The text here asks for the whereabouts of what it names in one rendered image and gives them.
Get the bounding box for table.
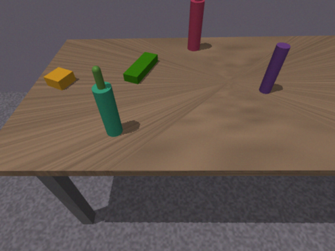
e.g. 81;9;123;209
0;36;335;224

